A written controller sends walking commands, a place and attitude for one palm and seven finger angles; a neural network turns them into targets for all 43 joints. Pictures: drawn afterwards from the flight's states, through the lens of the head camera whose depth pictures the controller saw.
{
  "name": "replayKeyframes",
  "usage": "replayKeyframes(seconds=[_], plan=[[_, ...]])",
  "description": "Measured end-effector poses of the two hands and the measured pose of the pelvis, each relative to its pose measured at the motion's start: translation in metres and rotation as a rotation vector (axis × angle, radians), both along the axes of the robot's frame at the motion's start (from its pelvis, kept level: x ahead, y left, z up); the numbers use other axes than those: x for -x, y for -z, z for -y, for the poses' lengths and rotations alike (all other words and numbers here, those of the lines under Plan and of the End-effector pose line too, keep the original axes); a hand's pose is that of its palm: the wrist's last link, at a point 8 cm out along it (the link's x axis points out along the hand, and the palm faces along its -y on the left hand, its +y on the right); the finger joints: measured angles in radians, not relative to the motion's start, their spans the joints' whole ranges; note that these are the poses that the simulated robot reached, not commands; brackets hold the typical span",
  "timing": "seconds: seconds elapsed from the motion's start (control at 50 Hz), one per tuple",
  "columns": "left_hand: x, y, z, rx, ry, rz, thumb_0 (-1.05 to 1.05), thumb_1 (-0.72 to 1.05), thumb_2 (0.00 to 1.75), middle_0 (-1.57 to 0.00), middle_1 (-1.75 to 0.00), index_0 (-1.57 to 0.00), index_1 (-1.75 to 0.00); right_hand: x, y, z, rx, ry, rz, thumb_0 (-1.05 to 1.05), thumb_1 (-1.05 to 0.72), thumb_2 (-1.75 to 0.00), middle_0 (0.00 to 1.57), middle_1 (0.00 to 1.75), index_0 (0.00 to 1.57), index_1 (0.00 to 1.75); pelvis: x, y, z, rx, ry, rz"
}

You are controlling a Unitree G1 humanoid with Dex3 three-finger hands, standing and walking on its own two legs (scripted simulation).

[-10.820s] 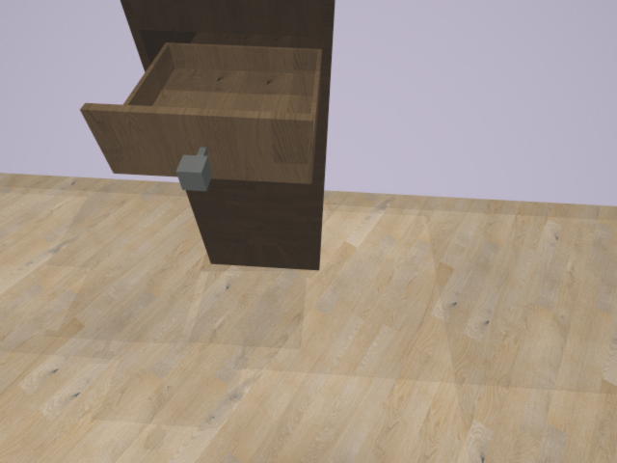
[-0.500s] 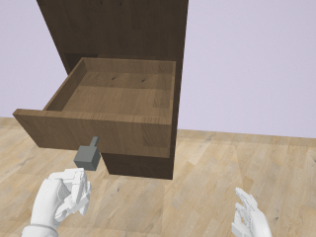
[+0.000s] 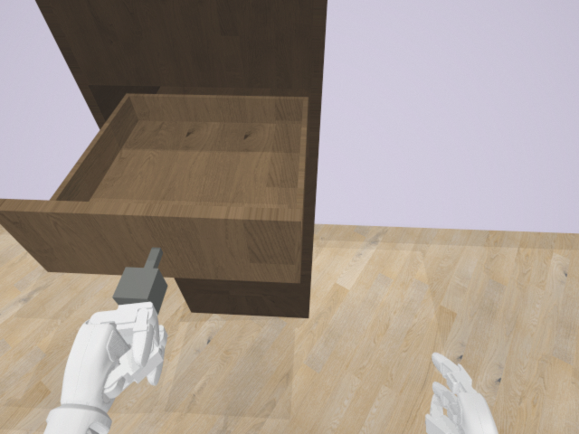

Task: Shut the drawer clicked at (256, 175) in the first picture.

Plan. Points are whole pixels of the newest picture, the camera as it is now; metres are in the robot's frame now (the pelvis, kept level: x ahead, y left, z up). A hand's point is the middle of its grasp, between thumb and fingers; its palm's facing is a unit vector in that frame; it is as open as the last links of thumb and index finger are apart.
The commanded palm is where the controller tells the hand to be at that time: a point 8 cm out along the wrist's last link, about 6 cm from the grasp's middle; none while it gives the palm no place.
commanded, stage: bring the fist close to the handle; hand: left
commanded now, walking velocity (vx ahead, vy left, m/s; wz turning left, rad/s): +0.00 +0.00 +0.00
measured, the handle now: (147, 276) +0.29 +0.20 +0.09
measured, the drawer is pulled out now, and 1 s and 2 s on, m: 0.30 0.25 0.12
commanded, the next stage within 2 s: push the drawer shut in 0.12 s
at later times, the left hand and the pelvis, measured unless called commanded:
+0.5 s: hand (150, 345) +0.21 +0.17 +0.08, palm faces +0.02 -1.00 -0.07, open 3.1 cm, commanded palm +0.20 +0.23 +0.09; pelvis +0.00 -0.01 +0.00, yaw +1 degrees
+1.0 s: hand (157, 305) +0.26 +0.18 +0.08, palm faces -0.01 -1.00 -0.05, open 3.0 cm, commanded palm +0.26 +0.23 +0.09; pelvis -0.02 +0.00 +0.01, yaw +1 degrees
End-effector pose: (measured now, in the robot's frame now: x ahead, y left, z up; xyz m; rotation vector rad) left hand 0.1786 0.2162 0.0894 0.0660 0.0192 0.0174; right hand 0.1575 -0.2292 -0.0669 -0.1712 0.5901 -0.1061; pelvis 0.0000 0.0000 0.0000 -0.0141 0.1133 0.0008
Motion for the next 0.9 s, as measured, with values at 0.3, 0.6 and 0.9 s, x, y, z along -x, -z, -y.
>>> replayKeyframes(seconds=[0.3, 0.6, 0.9], plan=[[0.003, 0.001, -0.007, -0.005, -0.011, -0.001, 0.02, 0.90, 0.90, -1.40, -1.60, -1.40, -1.60, -0.013, -0.001, 0.007, 0.011, -0.013, 0.005, 0.01, -0.91, -0.90, 0.20, 0.30, 0.20, 0.30, -0.003, 0.001, 0.006, 0.002, -0.011, -0.008], [-0.013, 0.005, -0.014, 0.000, -0.001, 0.015, -0.02, 0.81, 0.94, -1.40, -1.60, -1.40, -1.60, -0.006, 0.004, 0.006, 0.028, -0.041, -0.032, 0.01, -0.91, -0.90, 0.20, 0.30, 0.20, 0.30, 0.004, -0.001, 0.006, 0.005, -0.026, 0.001], [-0.046, 0.005, -0.018, 0.009, 0.022, 0.028, -0.01, 0.77, 0.94, -1.40, -1.60, -1.40, -1.60, 0.010, 0.003, 0.002, 0.031, -0.030, -0.052, 0.01, -0.90, -0.90, 0.20, 0.30, 0.20, 0.30, 0.017, -0.005, 0.002, 0.005, -0.022, 0.021]])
